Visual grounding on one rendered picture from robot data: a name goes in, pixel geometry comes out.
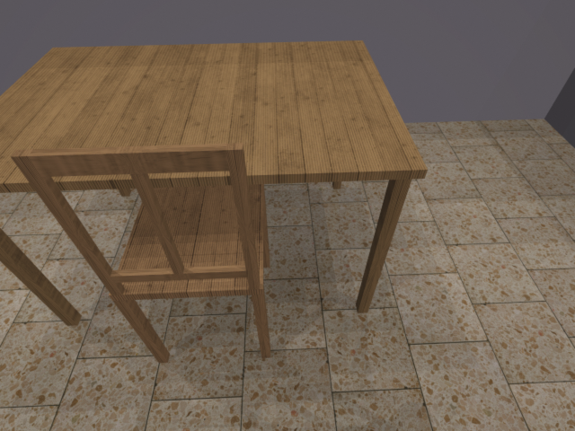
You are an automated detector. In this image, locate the chair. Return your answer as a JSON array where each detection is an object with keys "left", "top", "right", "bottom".
[{"left": 11, "top": 143, "right": 270, "bottom": 363}]

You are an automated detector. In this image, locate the table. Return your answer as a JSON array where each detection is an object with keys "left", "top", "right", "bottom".
[{"left": 0, "top": 40, "right": 428, "bottom": 326}]

